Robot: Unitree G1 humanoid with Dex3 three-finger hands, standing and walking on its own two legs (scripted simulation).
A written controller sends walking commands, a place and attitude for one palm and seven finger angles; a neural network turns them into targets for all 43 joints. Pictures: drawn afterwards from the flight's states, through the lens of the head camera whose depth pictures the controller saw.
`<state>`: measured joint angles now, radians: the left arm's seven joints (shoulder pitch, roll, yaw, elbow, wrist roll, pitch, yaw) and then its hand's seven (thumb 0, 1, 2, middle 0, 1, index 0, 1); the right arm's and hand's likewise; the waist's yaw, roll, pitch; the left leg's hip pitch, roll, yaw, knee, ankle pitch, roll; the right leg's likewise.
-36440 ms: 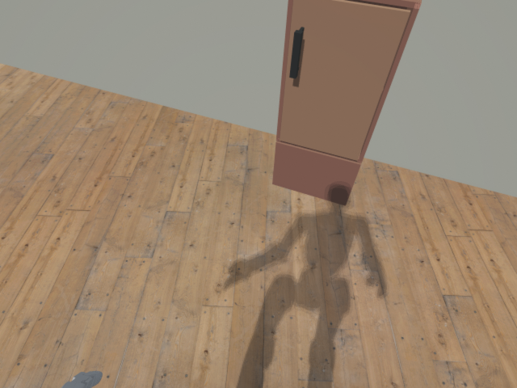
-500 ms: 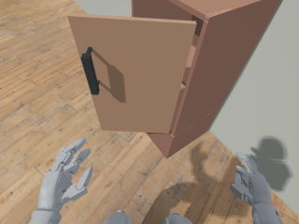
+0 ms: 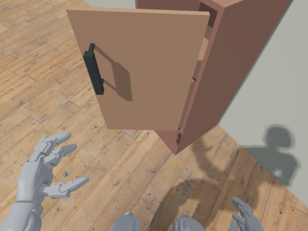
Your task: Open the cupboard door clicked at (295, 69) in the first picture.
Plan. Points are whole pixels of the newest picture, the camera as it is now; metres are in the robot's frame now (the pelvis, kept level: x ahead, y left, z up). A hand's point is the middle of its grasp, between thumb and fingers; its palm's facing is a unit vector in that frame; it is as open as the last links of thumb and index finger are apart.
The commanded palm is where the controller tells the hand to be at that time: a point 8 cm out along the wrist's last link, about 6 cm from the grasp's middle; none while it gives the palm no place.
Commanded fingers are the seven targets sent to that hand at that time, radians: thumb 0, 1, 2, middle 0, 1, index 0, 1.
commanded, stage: raise the hand with hooked fingers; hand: left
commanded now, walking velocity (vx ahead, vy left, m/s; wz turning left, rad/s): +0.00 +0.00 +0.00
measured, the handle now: (96, 70) +0.56 +0.22 +0.05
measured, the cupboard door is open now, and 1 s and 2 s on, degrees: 53 53 53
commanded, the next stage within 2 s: move the hooked fingers beside the handle in 1.20 s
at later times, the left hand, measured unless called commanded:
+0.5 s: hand (42, 154) +0.27 +0.27 +0.06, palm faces +0.07 -1.00 -0.05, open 13.9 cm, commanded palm +0.25 +0.32 +0.07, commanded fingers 0.00 -0.50 0.30 -0.30 -1.20 -0.30 -1.20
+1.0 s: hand (38, 144) +0.29 +0.28 +0.07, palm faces +0.06 -1.00 -0.03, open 14.0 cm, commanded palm +0.26 +0.33 +0.08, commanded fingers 0.00 -0.50 0.30 -0.30 -1.20 -0.30 -1.20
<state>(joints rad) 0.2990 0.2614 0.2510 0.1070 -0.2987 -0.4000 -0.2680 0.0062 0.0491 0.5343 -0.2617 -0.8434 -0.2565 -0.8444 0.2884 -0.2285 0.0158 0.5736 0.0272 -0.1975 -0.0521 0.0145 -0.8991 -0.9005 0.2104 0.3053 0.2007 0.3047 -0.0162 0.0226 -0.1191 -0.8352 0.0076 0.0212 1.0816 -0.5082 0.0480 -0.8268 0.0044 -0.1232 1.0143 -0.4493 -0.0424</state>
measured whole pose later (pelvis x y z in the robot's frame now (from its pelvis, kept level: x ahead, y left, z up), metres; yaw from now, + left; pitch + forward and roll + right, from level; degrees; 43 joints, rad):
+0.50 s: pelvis +0.01 +0.01 +0.01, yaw +0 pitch +13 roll -3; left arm 0.10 0.35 0.34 0.28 -0.33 -0.35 -0.39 -0.01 -0.46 0.31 -0.30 -1.17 -0.29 -1.17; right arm 0.25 -0.25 0.05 0.53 0.04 -0.19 -0.05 0.01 -0.90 -0.90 0.21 0.30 0.20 0.30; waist 0.01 0.02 -0.10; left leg -0.74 0.00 0.02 1.01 -0.49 0.06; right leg -0.72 0.00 -0.13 0.92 -0.42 -0.02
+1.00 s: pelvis +0.00 +0.01 +0.02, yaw +0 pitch +12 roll -3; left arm -0.03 0.40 0.42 0.45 -0.35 -0.36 -0.46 -0.01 -0.50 0.30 -0.30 -1.20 -0.30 -1.20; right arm 0.29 -0.28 0.03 0.56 0.04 -0.17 -0.06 0.01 -0.90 -0.90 0.21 0.30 0.20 0.30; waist -0.02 0.01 -0.08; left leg -0.70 0.00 0.03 0.95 -0.46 0.06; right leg -0.69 0.01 -0.11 0.87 -0.39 -0.03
